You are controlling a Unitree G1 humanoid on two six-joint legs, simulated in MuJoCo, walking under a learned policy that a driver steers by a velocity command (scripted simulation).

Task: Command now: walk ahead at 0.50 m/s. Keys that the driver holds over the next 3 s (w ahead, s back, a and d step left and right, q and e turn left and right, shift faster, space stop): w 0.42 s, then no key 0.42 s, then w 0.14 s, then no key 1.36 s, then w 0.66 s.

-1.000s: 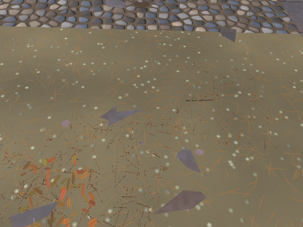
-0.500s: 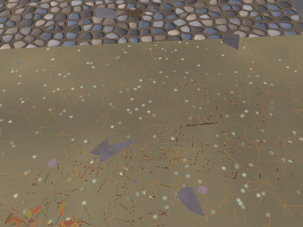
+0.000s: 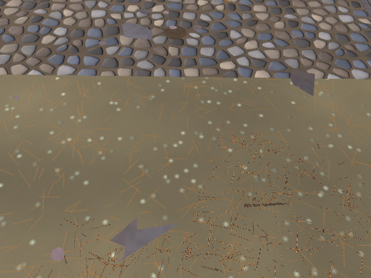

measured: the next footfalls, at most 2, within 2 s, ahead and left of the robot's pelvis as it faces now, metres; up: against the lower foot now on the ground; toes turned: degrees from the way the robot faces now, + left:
right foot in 0.42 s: +0.43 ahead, -0.15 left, +0.00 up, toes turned -3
left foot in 0.84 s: +0.49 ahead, +0.08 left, +0.00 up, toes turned +0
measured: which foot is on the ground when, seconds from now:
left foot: down 0.00-0.44, up 0.46-0.82, down 0.84-1.00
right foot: up 0.00-0.40, down 0.42-1.00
